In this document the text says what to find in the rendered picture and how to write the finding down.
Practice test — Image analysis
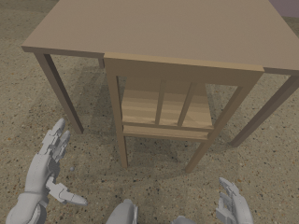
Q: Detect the chair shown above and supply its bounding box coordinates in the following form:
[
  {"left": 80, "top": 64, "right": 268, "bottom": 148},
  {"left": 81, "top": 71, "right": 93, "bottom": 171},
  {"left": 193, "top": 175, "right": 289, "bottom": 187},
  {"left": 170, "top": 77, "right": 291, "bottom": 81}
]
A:
[{"left": 103, "top": 51, "right": 265, "bottom": 174}]

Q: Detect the left robot hand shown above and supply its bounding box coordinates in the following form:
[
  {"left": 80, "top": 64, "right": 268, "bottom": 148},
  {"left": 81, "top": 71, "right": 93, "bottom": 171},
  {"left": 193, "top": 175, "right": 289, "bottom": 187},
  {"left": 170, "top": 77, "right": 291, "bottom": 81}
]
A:
[{"left": 24, "top": 118, "right": 88, "bottom": 206}]

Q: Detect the left robot thigh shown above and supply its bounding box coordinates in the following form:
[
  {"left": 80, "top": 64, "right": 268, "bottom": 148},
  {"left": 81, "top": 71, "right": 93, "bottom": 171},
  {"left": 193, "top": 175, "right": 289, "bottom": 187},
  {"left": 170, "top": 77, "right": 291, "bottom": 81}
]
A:
[{"left": 106, "top": 203, "right": 138, "bottom": 224}]

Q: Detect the robot left forearm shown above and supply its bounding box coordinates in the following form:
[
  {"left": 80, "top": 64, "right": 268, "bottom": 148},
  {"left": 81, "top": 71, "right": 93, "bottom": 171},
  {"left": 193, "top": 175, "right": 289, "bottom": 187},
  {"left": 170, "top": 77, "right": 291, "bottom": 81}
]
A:
[{"left": 6, "top": 191, "right": 50, "bottom": 224}]

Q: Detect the robot left shin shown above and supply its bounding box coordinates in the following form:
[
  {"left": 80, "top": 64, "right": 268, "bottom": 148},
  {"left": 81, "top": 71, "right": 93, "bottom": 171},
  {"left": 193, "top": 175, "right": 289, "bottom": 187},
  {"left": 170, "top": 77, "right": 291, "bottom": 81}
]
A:
[{"left": 123, "top": 199, "right": 133, "bottom": 203}]

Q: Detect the right robot hand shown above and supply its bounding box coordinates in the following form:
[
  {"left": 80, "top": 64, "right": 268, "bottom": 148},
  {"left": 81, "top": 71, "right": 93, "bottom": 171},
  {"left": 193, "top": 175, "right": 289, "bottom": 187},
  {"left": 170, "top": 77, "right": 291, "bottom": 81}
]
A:
[{"left": 216, "top": 177, "right": 254, "bottom": 224}]

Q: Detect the table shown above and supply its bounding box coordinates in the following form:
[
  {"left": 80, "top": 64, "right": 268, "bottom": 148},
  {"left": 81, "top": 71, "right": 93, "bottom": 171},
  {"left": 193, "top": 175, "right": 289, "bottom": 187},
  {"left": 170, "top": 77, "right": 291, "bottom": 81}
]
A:
[{"left": 21, "top": 0, "right": 299, "bottom": 147}]

